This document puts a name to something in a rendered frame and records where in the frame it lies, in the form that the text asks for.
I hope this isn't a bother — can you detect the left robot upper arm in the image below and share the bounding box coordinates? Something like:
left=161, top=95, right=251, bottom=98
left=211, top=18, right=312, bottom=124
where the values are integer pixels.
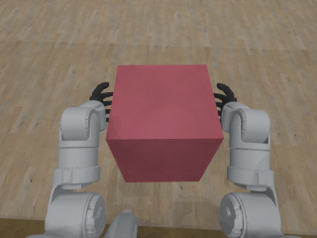
left=25, top=191, right=106, bottom=238

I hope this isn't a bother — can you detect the left robot shin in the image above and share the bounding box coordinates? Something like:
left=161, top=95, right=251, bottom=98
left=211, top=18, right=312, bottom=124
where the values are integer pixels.
left=122, top=209, right=132, bottom=214

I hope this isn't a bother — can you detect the robot left thigh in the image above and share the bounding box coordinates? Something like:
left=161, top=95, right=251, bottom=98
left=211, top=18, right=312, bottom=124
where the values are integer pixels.
left=103, top=212, right=139, bottom=238

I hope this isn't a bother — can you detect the right robot upper arm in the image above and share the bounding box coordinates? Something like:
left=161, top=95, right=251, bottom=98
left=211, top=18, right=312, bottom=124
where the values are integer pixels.
left=219, top=192, right=302, bottom=238

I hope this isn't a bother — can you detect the right robot hand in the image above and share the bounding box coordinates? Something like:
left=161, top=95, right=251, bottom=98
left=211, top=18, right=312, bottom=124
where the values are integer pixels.
left=213, top=82, right=237, bottom=122

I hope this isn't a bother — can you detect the carton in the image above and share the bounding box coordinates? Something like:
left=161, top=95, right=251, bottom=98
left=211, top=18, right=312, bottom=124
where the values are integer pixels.
left=105, top=64, right=224, bottom=182

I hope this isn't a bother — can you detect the left robot hand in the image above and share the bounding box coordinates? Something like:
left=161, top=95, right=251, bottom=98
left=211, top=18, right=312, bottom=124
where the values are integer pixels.
left=89, top=81, right=114, bottom=122

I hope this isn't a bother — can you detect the right robot forearm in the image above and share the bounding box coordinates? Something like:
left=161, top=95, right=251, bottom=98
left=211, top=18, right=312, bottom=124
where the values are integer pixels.
left=220, top=101, right=281, bottom=225

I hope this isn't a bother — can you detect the left robot forearm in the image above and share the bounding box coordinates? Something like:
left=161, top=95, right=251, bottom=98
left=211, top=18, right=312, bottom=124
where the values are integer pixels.
left=45, top=100, right=107, bottom=230

